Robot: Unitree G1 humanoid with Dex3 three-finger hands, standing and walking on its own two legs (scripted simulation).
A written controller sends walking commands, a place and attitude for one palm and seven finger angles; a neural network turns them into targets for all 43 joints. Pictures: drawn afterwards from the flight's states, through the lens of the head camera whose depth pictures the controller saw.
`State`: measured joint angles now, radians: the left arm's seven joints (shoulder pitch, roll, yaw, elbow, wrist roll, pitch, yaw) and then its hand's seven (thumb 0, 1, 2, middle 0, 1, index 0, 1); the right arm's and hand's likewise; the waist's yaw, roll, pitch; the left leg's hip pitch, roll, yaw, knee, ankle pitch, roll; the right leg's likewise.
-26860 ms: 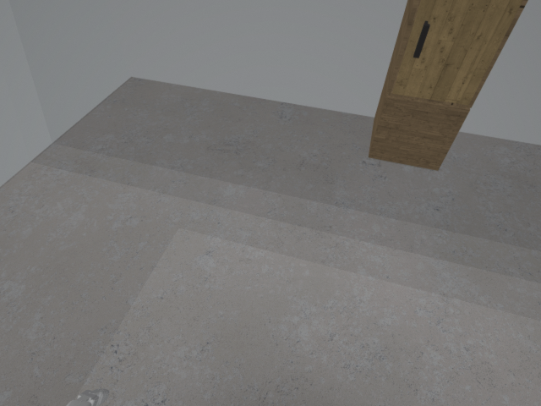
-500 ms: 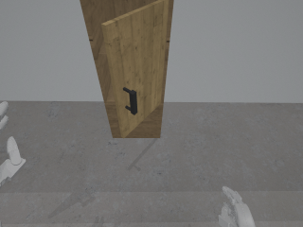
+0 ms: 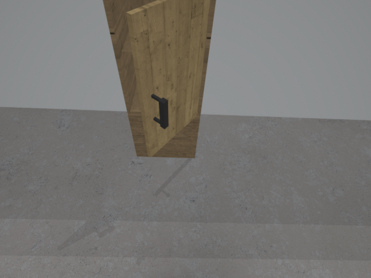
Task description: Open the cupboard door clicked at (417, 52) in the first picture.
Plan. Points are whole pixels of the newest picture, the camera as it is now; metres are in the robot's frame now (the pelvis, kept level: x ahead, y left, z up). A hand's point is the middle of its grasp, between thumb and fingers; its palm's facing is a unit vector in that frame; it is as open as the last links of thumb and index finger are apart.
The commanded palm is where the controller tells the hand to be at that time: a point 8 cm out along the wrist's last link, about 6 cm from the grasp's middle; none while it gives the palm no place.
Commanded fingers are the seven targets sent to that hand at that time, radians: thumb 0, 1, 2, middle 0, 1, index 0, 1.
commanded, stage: let the arm hang, fingers relaxed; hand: left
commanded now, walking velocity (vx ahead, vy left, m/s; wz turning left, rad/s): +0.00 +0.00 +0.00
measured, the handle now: (159, 111) +0.64 +0.12 -0.08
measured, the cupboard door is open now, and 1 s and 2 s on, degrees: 52 52 52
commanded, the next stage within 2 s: look to check the result in 0.72 s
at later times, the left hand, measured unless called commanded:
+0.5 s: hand out of the picture +0.03 +0.20 -0.16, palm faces +0.02 -0.97 -0.26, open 7.4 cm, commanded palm none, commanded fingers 0.00 0.90 0.90 -0.20 -0.30 -0.20 -0.30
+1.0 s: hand out of the picture +0.04 +0.20 -0.17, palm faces +0.02 -0.97 -0.25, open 7.4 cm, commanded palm none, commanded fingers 0.00 0.90 0.90 -0.20 -0.30 -0.20 -0.30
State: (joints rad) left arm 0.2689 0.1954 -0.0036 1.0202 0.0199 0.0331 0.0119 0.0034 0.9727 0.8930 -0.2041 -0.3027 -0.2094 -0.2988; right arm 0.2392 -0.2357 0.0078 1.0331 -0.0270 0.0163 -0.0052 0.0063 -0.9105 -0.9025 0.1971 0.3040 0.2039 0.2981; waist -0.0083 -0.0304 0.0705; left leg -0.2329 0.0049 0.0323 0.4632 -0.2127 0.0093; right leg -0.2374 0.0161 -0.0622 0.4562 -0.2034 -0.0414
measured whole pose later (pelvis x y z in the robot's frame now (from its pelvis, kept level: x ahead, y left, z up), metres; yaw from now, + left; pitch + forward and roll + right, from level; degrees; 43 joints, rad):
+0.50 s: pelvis +0.00 +0.00 +0.00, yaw +0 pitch -2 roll +0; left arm 0.22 0.19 0.02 1.12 0.02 0.00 0.03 0.00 0.91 0.89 -0.20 -0.30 -0.20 -0.30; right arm 0.28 -0.17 -0.01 1.13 -0.03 0.00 -0.02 0.00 -0.91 -0.90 0.20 0.30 0.20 0.30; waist -0.01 0.03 0.03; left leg -0.19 0.00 0.03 0.42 -0.19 0.01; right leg -0.20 0.02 -0.06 0.42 -0.19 -0.04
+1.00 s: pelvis +0.02 +0.00 +0.01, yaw +0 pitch -1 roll +0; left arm 0.22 0.20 0.02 1.15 0.01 -0.01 0.02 0.00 0.91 0.89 -0.20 -0.30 -0.20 -0.30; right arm 0.24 -0.19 -0.01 1.14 -0.02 -0.01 -0.03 0.00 -0.91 -0.90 0.20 0.30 0.20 0.30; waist -0.01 0.02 0.05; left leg -0.15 0.00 0.03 0.37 -0.20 0.00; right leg -0.16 0.02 -0.06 0.37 -0.19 -0.04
